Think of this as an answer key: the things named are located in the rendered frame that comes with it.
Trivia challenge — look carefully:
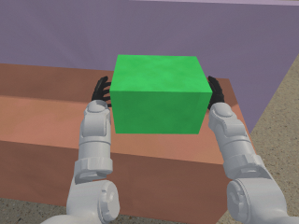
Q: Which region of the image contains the robot left upper arm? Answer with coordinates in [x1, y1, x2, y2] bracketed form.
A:
[40, 180, 121, 224]

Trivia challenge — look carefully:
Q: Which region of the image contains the pedestal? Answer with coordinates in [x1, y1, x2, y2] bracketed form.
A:
[0, 63, 257, 224]

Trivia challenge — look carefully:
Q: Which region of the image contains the robot right upper arm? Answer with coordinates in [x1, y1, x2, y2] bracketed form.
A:
[226, 177, 299, 224]

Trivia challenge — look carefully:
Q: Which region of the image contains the robot right forearm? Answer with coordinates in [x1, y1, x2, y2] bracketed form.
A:
[208, 102, 288, 213]

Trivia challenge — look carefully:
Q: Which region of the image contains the carton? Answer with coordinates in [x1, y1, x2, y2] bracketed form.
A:
[109, 54, 213, 134]

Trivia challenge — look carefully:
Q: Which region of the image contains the left robot hand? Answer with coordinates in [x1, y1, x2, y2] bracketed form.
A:
[92, 76, 112, 107]

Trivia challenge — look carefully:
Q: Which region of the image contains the robot left forearm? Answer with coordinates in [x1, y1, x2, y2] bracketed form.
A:
[66, 100, 113, 214]

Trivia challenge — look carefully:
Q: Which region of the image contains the right robot hand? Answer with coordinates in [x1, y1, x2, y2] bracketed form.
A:
[207, 76, 225, 110]

